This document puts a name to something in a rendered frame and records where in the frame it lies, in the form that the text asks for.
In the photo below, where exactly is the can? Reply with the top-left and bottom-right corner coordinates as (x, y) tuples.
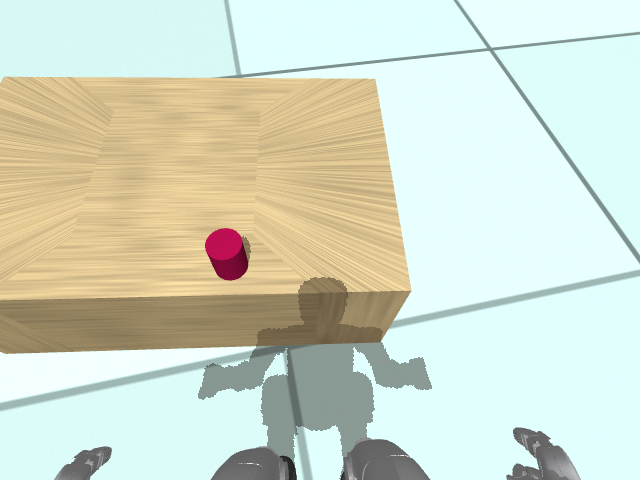
(205, 228), (248, 280)

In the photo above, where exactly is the left robot foot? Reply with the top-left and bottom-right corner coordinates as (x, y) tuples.
(279, 456), (297, 480)

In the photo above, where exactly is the right robot hand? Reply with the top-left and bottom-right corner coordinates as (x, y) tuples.
(506, 427), (581, 480)

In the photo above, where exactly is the left robot hand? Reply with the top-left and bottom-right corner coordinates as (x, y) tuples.
(54, 446), (112, 480)

